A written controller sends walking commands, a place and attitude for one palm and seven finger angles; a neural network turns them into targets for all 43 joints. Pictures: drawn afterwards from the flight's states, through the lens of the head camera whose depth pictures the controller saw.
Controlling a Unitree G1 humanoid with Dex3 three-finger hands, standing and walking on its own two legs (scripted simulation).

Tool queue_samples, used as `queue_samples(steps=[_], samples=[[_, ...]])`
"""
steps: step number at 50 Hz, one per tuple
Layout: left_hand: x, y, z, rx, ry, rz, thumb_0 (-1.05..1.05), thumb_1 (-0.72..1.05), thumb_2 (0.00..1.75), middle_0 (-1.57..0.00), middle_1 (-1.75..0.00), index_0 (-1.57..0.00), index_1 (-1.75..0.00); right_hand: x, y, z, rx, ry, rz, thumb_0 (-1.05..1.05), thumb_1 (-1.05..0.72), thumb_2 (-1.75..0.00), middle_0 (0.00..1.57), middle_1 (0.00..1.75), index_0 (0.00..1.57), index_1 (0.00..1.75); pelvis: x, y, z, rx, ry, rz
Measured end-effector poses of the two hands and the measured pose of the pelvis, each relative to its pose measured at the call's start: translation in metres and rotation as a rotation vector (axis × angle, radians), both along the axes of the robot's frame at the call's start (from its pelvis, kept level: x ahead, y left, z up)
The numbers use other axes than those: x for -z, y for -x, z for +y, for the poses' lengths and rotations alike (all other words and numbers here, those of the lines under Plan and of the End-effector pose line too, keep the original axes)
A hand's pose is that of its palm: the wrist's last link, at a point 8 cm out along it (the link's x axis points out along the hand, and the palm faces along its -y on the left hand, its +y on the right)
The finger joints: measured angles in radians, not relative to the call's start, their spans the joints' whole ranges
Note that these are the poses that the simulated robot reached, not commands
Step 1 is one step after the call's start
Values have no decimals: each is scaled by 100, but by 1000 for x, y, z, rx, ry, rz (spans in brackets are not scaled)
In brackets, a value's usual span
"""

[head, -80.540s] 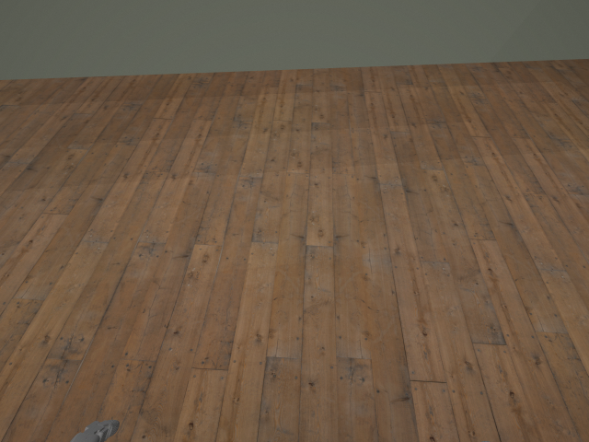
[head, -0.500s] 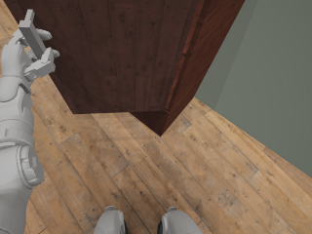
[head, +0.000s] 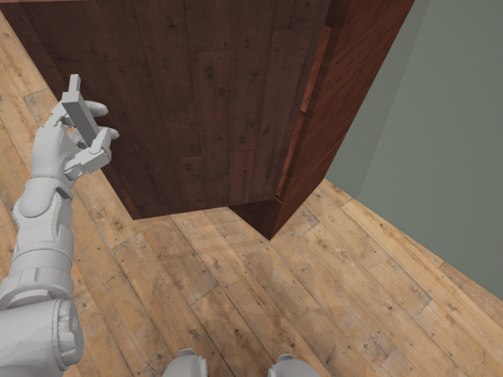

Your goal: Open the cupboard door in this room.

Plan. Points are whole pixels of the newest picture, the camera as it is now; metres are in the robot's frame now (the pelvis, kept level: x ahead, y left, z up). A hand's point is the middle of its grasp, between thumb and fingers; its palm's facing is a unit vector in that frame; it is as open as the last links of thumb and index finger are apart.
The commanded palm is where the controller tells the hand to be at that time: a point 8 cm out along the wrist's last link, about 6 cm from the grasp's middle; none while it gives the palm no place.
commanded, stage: pull the door open along its arc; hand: left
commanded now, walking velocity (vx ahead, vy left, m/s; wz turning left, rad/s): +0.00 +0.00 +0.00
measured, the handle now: (90, 121) +0.51 +0.24 +0.07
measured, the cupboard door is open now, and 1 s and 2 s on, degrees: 52 84 84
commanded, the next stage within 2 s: open thumb and fingers to let go in 0.54 s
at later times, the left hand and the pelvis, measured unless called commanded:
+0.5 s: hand (159, 245) +0.30 +0.11 +0.07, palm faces +0.39 -0.92 +0.03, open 6.3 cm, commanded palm +0.24 +0.17 +0.07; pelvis +0.00 -0.03 +0.01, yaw +3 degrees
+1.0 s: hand (174, 248) +0.29 +0.09 +0.07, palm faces +0.41 -0.91 +0.00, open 9.1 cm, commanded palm +0.25 +0.15 +0.07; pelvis -0.01 -0.06 +0.01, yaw +4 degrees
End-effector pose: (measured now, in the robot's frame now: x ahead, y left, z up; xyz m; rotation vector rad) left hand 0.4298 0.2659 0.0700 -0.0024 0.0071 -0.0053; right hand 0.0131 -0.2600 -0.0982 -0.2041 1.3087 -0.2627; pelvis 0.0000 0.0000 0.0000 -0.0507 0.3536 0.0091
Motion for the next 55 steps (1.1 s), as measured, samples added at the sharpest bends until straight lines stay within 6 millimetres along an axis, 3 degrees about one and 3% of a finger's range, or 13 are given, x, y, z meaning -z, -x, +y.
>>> queue_samples(steps=[5, 14, 21, 26, 32, 35, 40, 46, 55], samples=[[2, 38, -15, -56, 38, -15, 0, 71, 77, -32, -133, -32, -130, -5, -45, 4, -50, -25, -127, 1, -91, -90, 21, 30, 20, 30, -6, -7, 2, 3, -6, -29], [2, 116, -64, -303, 73, -27, 0, 67, 76, -33, -132, -34, -128, -15, -135, 30, -199, -114, -371, 1, -91, -90, 20, 30, 20, 30, -10, -8, -1, -6, -30, -88], [0, 157, -98, -392, 34, -11, -1, 64, 74, -35, -130, -35, -131, -26, -170, 44, -276, -149, -460, 1, -91, -90, 20, 30, 20, 30, -11, -4, -16, -26, -46, -141], [-1, 176, -117, -406, 20, -2, -1, 64, 73, -35, -131, -35, -132, -28, -172, 37, -286, -147, -474, 1, -91, -90, 21, 30, 20, 30, -12, -3, -28, -37, -54, -165], [-1, 192, -139, -436, 24, 3, -1, 66, 76, -33, -132, -34, -132, -18, -160, 16, -288, -131, -446, 1, -91, -90, 21, 30, 20, 30, -10, 0, -39, -53, -63, -172], [1, 193, -148, -441, 2, -4, -1, 69, 79, -33, -132, -34, -133, -10, -151, 4, -288, -114, -415, 1, -91, -90, 21, 30, 20, 30, -8, 2, -45, -60, -70, -168], [4, 186, -143, -447, -41, -19, -1, 65, 79, -36, -133, -36, -132, 3, -136, -11, -264, -95, -359, 1, -91, -90, 20, 30, 20, 30, -5, 7, -54, -62, -81, -161], [2, 181, -134, -436, -14, -6, 1, 42, 69, -38, -130, -36, -130, 5, -124, -20, -230, -88, -331, 1, -91, -90, 20, 30, 20, 30, -9, 7, -58, -58, -85, -166], [3, 177, -129, -423, 11, -21, 1, -12, 47, -35, -124, -34, -124, 1, -128, -18, -232, -82, -351, 1, -91, -90, 20, 30, 20, 30, -10, 6, -51, -51, -82, -159]])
